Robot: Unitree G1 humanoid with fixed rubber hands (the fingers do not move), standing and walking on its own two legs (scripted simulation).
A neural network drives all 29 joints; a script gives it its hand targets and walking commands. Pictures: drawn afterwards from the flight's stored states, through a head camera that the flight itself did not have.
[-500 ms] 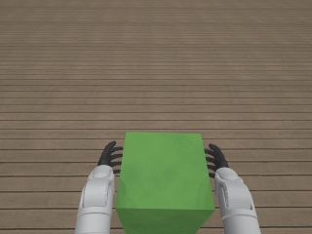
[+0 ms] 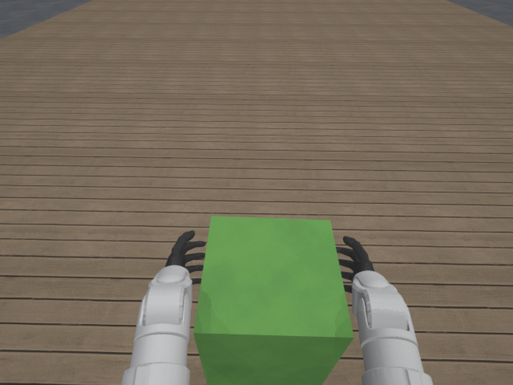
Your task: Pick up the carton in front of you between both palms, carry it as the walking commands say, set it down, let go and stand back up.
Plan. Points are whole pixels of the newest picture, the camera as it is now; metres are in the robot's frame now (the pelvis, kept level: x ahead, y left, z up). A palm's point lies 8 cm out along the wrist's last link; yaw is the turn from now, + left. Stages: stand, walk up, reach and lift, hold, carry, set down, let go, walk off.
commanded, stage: hold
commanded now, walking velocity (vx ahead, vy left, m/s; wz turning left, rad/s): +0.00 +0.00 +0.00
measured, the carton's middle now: (267, 304) +0.29 +0.00 -0.04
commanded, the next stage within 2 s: set down in 0.20 s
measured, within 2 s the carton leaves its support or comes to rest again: neither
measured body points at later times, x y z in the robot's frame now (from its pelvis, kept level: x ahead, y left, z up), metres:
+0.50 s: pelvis +0.00 +0.00 -0.01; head -0.02 +0.01 +0.44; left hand +0.34 +0.15 +0.03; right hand +0.33 -0.15 +0.02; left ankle +0.05 +0.11 -0.74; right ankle +0.02 -0.11 -0.74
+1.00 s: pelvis -0.02 +0.00 -0.10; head +0.21 -0.02 +0.29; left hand +0.39 +0.13 -0.18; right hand +0.40 -0.17 -0.19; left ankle +0.05 +0.12 -0.74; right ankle +0.02 -0.11 -0.74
